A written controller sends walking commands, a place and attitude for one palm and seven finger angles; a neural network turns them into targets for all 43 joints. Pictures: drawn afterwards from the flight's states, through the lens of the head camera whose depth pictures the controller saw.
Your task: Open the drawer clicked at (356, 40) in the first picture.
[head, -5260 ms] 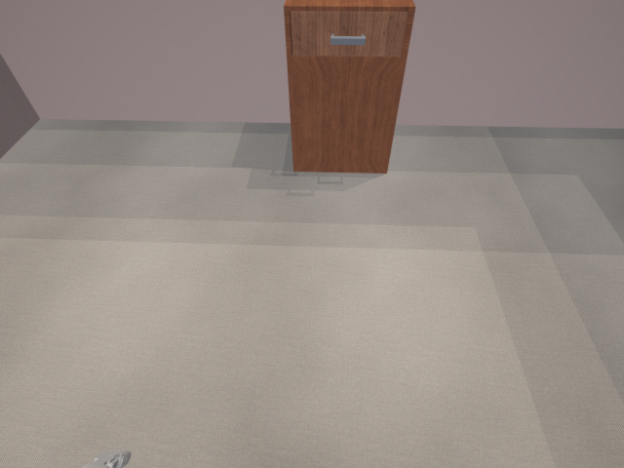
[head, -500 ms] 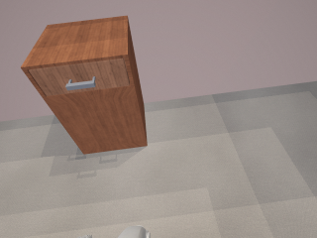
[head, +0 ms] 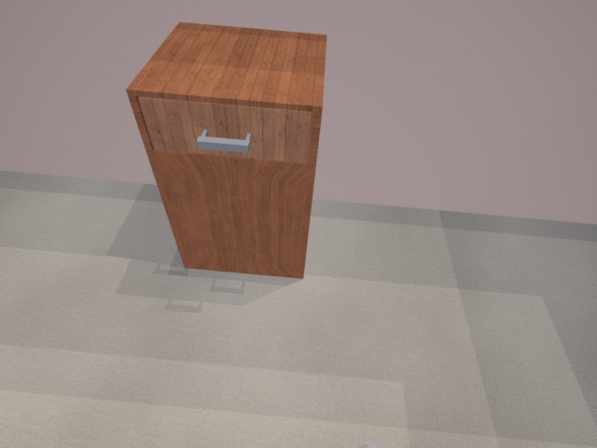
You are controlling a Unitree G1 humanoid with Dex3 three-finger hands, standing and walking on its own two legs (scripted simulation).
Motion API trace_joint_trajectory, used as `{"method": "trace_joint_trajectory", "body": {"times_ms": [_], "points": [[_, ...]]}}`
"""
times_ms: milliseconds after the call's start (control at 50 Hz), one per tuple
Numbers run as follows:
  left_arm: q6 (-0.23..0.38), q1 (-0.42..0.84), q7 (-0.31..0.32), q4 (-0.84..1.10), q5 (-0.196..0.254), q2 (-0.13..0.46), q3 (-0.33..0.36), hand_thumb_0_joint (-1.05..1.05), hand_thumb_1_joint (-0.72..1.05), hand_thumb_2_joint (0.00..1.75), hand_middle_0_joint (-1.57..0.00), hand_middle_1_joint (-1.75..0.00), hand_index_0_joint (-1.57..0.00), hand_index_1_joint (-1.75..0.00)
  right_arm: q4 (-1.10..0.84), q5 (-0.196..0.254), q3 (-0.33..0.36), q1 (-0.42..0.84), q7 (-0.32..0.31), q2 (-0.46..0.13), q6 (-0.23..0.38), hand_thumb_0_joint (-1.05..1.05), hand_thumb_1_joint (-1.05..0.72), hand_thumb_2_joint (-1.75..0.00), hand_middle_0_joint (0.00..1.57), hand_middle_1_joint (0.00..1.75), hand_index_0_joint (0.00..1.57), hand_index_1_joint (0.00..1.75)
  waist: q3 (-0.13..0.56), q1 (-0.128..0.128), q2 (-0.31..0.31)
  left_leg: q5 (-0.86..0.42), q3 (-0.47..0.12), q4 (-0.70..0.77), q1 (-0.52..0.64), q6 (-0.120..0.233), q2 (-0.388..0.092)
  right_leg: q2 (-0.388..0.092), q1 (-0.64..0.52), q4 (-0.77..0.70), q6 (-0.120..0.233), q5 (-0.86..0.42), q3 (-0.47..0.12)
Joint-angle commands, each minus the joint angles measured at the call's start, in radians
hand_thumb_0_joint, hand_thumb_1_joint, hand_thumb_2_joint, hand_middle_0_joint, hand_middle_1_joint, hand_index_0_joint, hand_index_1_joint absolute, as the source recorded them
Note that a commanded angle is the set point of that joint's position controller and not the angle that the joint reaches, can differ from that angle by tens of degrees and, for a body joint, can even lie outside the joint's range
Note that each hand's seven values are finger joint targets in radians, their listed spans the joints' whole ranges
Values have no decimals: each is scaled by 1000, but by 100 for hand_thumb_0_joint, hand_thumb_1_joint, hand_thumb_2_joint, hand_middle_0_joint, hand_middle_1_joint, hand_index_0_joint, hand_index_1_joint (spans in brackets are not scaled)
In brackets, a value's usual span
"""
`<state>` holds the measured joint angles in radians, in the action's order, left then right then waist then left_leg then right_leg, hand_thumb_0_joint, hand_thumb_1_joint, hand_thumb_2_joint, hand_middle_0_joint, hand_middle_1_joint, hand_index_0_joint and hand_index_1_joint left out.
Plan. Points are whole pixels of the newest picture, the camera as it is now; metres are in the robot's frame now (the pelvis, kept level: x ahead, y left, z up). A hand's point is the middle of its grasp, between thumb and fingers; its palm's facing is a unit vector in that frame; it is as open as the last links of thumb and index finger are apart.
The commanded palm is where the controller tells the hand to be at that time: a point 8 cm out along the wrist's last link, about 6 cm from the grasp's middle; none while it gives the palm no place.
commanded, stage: take the last steps up to it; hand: left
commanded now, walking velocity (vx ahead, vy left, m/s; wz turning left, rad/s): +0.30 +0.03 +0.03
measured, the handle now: (225, 139) +0.83 +0.26 -0.10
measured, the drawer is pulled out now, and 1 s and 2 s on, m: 0.00 0.00 0.00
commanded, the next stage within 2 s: come to a stop and stand still in 0.76 s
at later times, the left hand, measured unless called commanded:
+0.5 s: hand out of the picture +0.14 +0.15 -0.17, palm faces +0.07 -0.97 -0.21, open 7.2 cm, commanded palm none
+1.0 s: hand (190, 346) +0.31 +0.22 -0.18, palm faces +0.05 -0.98 -0.21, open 7.3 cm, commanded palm none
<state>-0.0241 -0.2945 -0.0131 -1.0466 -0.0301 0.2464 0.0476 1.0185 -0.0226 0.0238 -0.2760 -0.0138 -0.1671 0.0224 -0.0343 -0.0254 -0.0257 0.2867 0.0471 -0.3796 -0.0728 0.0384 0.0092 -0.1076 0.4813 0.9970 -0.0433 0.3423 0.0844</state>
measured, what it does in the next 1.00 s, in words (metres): walks ahead: right foot, then left foot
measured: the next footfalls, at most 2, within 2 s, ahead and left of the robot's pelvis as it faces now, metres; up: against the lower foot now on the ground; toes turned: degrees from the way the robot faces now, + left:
right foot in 0.22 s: +0.17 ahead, -0.13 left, +0.00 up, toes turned -8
left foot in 0.66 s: +0.30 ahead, +0.14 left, +0.00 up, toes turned +10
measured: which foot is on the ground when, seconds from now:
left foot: down 0.00-0.24, up 0.26-0.64, down 0.66-1.00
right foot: up 0.00-0.20, down 0.22-0.68, up 0.70-1.00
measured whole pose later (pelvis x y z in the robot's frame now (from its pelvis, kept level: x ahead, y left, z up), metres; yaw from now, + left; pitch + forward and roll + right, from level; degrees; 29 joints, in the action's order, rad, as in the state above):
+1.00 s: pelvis +0.27 +0.03 +0.00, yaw +1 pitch -1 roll +2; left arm 0.00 -0.23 0.03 -1.06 -0.02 0.17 0.04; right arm 1.10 -0.03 0.02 -0.30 -0.03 -0.12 0.03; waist -0.04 0.01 -0.03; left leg 0.23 0.18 -0.40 -0.15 0.04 0.00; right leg -0.09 0.40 0.75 -0.02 0.30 0.07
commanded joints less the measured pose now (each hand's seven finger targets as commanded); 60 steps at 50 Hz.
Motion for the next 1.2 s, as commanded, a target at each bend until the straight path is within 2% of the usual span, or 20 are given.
{"method": "trace_joint_trajectory", "body": {"times_ms": [0,120,160,180,200,220,240,280,360,520,600,620,660,700,760,940,980,1020,1100,1180], "points": [[31,113,-2,92,4,19,-1,0,90,90,-20,-30,-20,-30,6,7,35,-99,-10,-152,26,0,-90,-90,20,30,20,30,-83,47,141,-151,-188,199,10,157,-249,-14,110,-95,-8,-31,-10],[51,160,-4,104,8,-4,2,0,90,90,-20,-30,-20,-30,59,-4,37,-144,-13,-150,29,0,-90,-90,20,30,20,30,-86,49,134,-262,-181,118,-5,144,-268,25,-43,-342,19,-23,21],[63,37,-4,59,5,1,12,0,90,90,-20,-30,-20,-30,70,0,33,-134,-14,-143,28,0,-90,-90,20,30,20,30,-35,-10,87,-289,-119,-35,-74,96,-207,67,-271,-488,34,-122,54],[74,-72,2,19,2,44,24,0,90,90,-20,-30,-20,-30,71,9,30,-137,-11,-120,35,0,-90,-90,20,30,20,30,8,-57,24,-267,-73,-195,-186,61,-152,19,-467,-526,59,-146,-15],[86,-218,12,-19,-4,129,43,0,90,90,-20,-30,-20,-30,51,18,23,-149,-1,-72,46,0,-90,-90,20,30,20,30,105,-102,-173,-47,27,-466,-385,11,-53,-217,-678,-608,148,-137,-311],[86,-283,19,-35,12,182,52,0,90,90,-20,-30,-20,-30,22,14,27,-138,2,-90,40,0,-90,-90,20,30,20,30,134,-101,-274,281,21,-700,-491,-1,-6,-364,-687,-736,228,-147,-549],[82,-226,24,-25,17,164,52,0,90,90,-20,-30,-20,-30,22,11,35,-75,3,-98,30,0,-90,-90,20,30,20,30,75,-101,-211,255,-62,-817,-518,2,-56,-369,-556,-792,247,40,-576],[81,-78,32,16,12,74,31,0,90,90,-20,-30,-20,-30,17,2,40,-22,15,-74,18,0,-90,-90,20,30,20,30,-66,-38,-45,86,-76,-841,-542,-7,-121,-303,-339,-836,213,174,-427],[96,-25,36,19,5,4,15,0,90,90,-20,-30,-20,-30,52,-8,37,-114,27,-14,-13,0,-90,-90,20,30,20,30,-52,35,-98,-28,-9,-679,-428,-54,-140,-189,-219,-848,154,-51,-131],[98,-75,27,-20,1,69,26,0,90,90,-20,-30,-20,-30,-30,2,37,64,49,-28,7,0,-90,-90,20,30,20,30,-70,0,-101,-62,50,-314,-367,-57,-120,-193,-278,-816,178,-81,-95],[79,-64,28,-26,6,61,30,0,90,90,-20,-30,-20,-30,-15,1,36,-1,40,-56,22,0,-90,-90,20,30,20,30,-59,45,-79,-103,97,-139,-126,-50,-74,-142,-200,-685,137,-69,-41],[71,-78,26,-26,5,31,23,0,90,90,-20,-30,-20,-30,8,0,43,-80,31,-94,28,0,-90,-90,20,30,20,30,-23,73,31,-70,64,-89,14,-43,-87,-101,-136,-548,119,-47,-18],[69,-79,19,20,11,-54,5,0,90,90,-20,-30,-20,-30,41,-12,73,-266,10,-249,27,0,-90,-90,20,30,20,30,46,121,363,-21,-388,137,144,95,-423,84,92,-37,53,272,84],[64,-28,22,23,5,-35,8,0,90,90,-20,-30,-20,-30,22,-5,55,-162,-3,-193,22,0,-90,-90,20,30,20,30,26,97,280,126,-369,185,22,126,-409,22,138,169,77,186,-34],[57,-54,8,-12,0,-49,8,0,90,90,-20,-30,-20,-30,-5,0,25,-51,-10,-99,42,0,-90,-90,20,30,20,30,-4,35,132,-90,-170,196,-95,106,-320,-20,62,135,57,24,-47],[21,-30,37,-9,15,-84,-18,0,90,90,-20,-30,-20,-30,33,2,11,-30,-25,-83,25,0,-90,-90,20,30,20,30,9,9,109,-570,-23,87,-117,120,-286,20,-165,-300,19,-50,-25],[18,-44,41,-17,15,-54,-13,0,90,90,-20,-30,-20,-30,51,6,18,-19,-27,-85,9,0,-90,-90,20,30,20,30,8,-5,126,-502,-9,28,-117,86,-265,26,-236,-441,18,-140,-13],[29,-51,48,-20,11,13,-7,0,90,90,-20,-30,-20,-30,63,16,18,-39,-22,-56,0,0,-90,-90,20,30,20,30,12,-5,15,-325,10,-49,-171,8,-180,-19,-328,-576,41,-429,-99],[32,-10,60,7,16,89,14,0,90,90,-20,-30,-20,-30,62,18,32,-90,-17,-34,-44,0,-90,-90,20,30,20,30,92,19,-217,156,63,-283,-197,-57,-51,-219,-344,-594,203,-872,-253],[16,48,72,44,2,94,38,0,90,90,-20,-30,-20,-30,26,22,43,-30,-21,-33,-61,0,-90,-90,20,30,20,30,100,-1,-108,288,-44,-561,-313,-59,-31,-258,-385,-591,279,-922,-252]]}}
